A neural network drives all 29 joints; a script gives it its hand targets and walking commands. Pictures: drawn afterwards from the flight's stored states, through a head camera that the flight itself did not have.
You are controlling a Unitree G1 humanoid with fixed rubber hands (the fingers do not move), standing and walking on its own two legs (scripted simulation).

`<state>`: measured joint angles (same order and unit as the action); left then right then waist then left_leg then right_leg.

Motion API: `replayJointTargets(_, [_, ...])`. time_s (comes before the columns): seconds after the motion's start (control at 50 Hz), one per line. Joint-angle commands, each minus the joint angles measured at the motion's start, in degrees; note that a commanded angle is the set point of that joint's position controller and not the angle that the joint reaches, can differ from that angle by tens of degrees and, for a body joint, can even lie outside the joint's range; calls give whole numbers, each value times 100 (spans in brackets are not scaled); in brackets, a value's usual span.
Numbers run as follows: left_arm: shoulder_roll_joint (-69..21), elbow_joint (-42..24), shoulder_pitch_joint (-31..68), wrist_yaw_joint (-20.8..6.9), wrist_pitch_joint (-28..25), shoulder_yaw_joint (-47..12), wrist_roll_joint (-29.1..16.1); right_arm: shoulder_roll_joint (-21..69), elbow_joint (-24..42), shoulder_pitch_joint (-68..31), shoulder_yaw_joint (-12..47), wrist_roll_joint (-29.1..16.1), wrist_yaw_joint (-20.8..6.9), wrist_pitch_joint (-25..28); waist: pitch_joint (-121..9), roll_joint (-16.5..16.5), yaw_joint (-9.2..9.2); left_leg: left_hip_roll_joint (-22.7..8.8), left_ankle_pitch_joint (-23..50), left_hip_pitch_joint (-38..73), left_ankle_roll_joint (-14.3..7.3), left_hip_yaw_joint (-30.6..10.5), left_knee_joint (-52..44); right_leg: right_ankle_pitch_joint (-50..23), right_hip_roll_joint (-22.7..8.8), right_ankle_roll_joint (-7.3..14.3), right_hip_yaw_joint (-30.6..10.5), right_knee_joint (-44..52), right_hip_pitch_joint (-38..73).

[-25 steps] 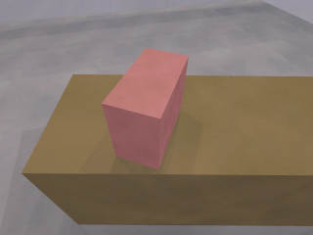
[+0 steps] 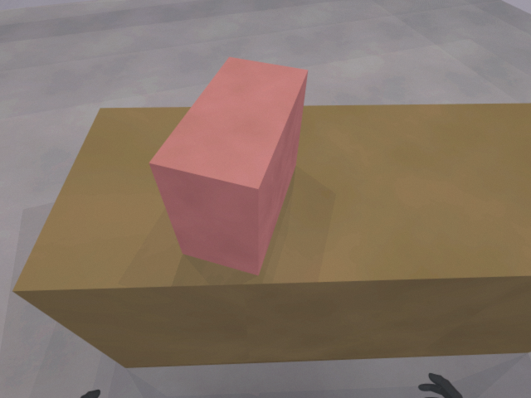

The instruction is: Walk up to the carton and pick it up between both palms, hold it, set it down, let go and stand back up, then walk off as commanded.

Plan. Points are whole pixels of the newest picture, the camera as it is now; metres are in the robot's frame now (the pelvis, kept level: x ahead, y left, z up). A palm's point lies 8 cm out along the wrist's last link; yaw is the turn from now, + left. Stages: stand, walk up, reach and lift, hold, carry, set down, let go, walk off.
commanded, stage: reach and lift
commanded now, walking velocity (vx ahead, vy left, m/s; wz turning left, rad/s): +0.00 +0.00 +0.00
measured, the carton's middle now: (243, 164) +0.54 +0.05 +0.02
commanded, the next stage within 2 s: none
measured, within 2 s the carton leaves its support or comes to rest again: neither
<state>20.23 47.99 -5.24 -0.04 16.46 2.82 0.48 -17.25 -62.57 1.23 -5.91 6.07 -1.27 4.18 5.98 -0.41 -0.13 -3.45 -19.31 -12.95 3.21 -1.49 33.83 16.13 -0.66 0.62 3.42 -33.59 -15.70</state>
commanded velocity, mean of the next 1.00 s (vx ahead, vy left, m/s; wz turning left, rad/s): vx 0.00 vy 0.00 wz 0.00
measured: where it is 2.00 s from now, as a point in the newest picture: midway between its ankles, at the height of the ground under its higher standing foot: outside the picture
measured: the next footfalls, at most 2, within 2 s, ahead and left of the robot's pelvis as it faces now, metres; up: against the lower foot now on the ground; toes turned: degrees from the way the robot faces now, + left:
none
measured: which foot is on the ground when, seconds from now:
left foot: down 0.00-1.00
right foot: down 0.00-1.00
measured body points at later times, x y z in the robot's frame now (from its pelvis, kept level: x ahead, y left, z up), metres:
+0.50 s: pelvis -0.02 +0.02 +0.00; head +0.01 +0.06 +0.45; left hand +0.14 +0.29 -0.10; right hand +0.10 -0.23 -0.08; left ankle -0.01 +0.15 -0.73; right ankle +0.02 -0.11 -0.73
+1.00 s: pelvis +0.00 +0.03 +0.01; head +0.01 +0.04 +0.46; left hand +0.16 +0.29 -0.05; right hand +0.14 -0.16 -0.04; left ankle -0.01 +0.15 -0.73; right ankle +0.02 -0.11 -0.73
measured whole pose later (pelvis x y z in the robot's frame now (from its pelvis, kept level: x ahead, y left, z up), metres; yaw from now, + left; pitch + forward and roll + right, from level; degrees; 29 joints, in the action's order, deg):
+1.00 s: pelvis +0.00 +0.03 +0.01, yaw -4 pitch -6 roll +0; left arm 19.6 17.6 -16.2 -6.2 11.2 3.4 -6.6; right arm 0.2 -16.4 22.2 0.9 1.8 9.5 0.2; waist 7.3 -1.3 -3.2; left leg -2.6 -14.8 -2.5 0.8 3.8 23.4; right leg 9.6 -1.3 -1.8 -0.6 -21.8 -6.1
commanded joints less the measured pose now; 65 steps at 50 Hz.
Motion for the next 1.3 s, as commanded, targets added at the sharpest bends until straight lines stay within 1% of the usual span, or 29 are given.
replayJointTargets(0.0, [985,-2261,1155,34,824,505,321,-1032,1048,-677,-197,-48,-10,336,-984,-100,209,191,701,-421,-403,841,274,-1368,-52,-12,94,-38,557])
replayJointTargets(0.04, [1020,-2701,592,-42,1006,670,517,-1022,1243,-174,-79,-274,118,427,-1541,-317,184,271,1538,-33,-409,865,350,-2822,-38,-171,123,-213,1040])
replayJointTargets(0.08, [1162,-2934,269,-88,1075,969,772,-1028,1586,11,-123,-470,233,448,-1594,-49,125,328,1906,-93,-291,795,335,-3606,41,-187,53,-210,1624])
replayJointTargets(0.12, [1217,-3012,-65,-146,1033,1096,754,-930,1760,124,-141,-609,373,524,-1803,-219,-3,412,2043,-88,-171,790,120,-4289,-17,-333,39,-222,2091])
replayJointTargets(0.18, [914,-2996,-282,-177,943,1105,695,-700,2017,381,26,-608,427,477,-1251,-190,-16,490,1527,37,-219,832,-334,-3592,27,-401,9,126,1995])
replayJointTargets(0.22, [694,-3055,-305,-138,927,861,688,-642,2095,318,-128,-521,384,484,-1038,148,46,456,1446,398,-173,806,-430,-2663,190,-238,97,281,1610])
replayJointTargets(0.28, [544,-3080,-117,-41,986,764,596,-632,2543,388,-151,-392,305,297,-282,284,33,403,812,256,-237,854,-816,-1169,260,-139,108,633,1221])
replayJointTargets(0.3, [543,-3140,-122,-33,969,660,572,-360,2858,456,-8,-395,277,241,-340,341,-91,395,565,208,-260,884,-943,-841,218,-75,24,746,1287])
replayJointTargets(0.36, [696,-3561,181,54,802,615,377,-306,3567,424,-159,-366,265,150,-311,446,-131,317,300,-24,-227,946,-1112,-657,305,-31,110,783,1285])
replayJointTargets(0.4, [627,-3682,110,107,659,573,248,-179,4020,741,-126,-251,229,93,-500,338,-68,393,306,-14,-214,1002,-1233,-768,267,-61,71,760,1419])
replayJointTargets(0.46, [687,-3899,84,78,540,512,114,126,4253,988,56,-303,323,-84,-496,735,-114,277,102,-442,-267,899,-1412,-834,330,-89,44,646,1586])
replayJointTargets(0.54, [680,-3668,-72,18,251,476,66,120,4323,1207,-122,-238,372,-36,-318,908,-108,187,-18,-957,-263,847,-1815,-1182,529,-144,95,591,2171])
replayJointTargets(0.58, [590,-3762,-148,-57,114,381,-108,299,4463,1233,-128,-237,446,-92,-361,810,-91,97,-422,-965,-369,796,-1955,-949,530,-181,101,604,2278])
replayJointTargets(0.62, [648,-3666,-253,-163,-11,377,-219,512,4595,1288,-26,-287,512,-124,-345,643,-178,142,-22,-799,-375,895,-1932,-980,441,-144,-4,789,2204])
replayJointTargets(0.66, [747,-3805,-110,-191,-203,374,-372,556,4765,1280,-80,-230,625,-138,-286,439,-78,221,-96,-748,-383,856,-1976,-734,397,-193,-56,928,2071])
replayJointTargets(0.68, [730,-3780,-55,-228,-184,285,-351,721,4744,1321,-25,-254,663,-150,-291,701,-125,204,-92,-720,-364,926,-2053,-648,380,-139,-33,1023,2003])
replayJointTargets(0.72, [749,-3681,-250,-294,-225,317,-460,794,5046,1408,88,-221,708,-224,-213,403,-123,186,-103,-562,-435,909,-2110,-631,343,-186,-53,1132,2016])
replayJointTargets(0.74, [990,-3811,-193,-347,-340,549,-507,902,5326,1437,193,-220,791,-192,-279,274,-253,285,281,-696,-474,1030,-1962,-720,303,-163,-139,1196,2144])
replayJointTargets(0.76, [923,-3787,-231,-381,-429,503,-540,1092,5348,1518,260,-243,846,-227,-357,136,-188,247,510,-471,-445,986,-1941,-925,261,-166,-187,1248,1965])
replayJointTargets(0.8, [825,-3769,-272,-422,-502,411,-487,1113,4991,1562,217,-245,870,-211,-394,489,-191,231,425,-135,-305,924,-1972,-696,265,-136,-193,1304,1804])
replayJointTargets(0.86, [918,-3983,-548,-517,-618,547,-667,1225,5503,1685,326,-253,1026,-233,-292,170,-195,240,566,-170,-392,916,-1956,-714,208,-113,-231,1397,1933])
replayJointTargets(0.88, [928,-3976,-530,-561,-690,537,-644,1304,5539,1704,337,-339,1071,-213,-276,329,-242,257,561,-57,-358,905,-1912,-615,138,-116,-259,1458,1738])
replayJointTargets(0.9, [914,-4038,-658,-577,-681,522,-650,1367,5348,1951,505,-380,1093,-194,-175,261,-249,233,1006,71,-299,884,-1915,-908,99,-126,-279,1494,1821])
replayJointTargets(0.94, [1013,-4060,-645,-600,-800,562,-741,1366,5780,1949,537,-399,1169,-40,-461,209,-313,294,940,100,-327,904,-1684,-827,40,-119,-375,1575,1690])
replayJointTargets(1.0, [1122,-4484,-885,-625,-1051,566,-815,1530,5930,2171,731,-533,1245,127,-496,381,-323,312,1623,434,-257,847,-1616,-1333,60,-126,-335,1570,1714])
replayJointTargets(1.06, [1074,-4631,-1031,-611,-1155,487,-744,1507,6183,2331,806,-652,1279,230,-389,684,-336,290,1664,345,-187,770,-1622,-1227,8,-31,-329,1575,1545])
replayJointTargets(1.14, [1079,-4931,-1319,-686,-1334,455,-978,1542,6410,2477,778,-784,1423,458,-488,415,-323,317,1814,634,-168,662,-1396,-1298,-7,-68,-354,1602,1485])
replayJointTargets(1.24, [1022,-5496,-1494,-670,-1598,275,-1080,1532,6593,2555,792,-903,1439,747,-851,832,-306,276,2587,774,82,480,-1216,-1709,56,104,-245,1486,1532])
replayJointTargets(1.28, [977,-5559,-1670,-690,-1621,297,-1114,1778,6637,2757,925,-824,1491,751,-455,918,-285,337,2292,719,45,447,-1256,-1559,52,133,-297,1554,1520])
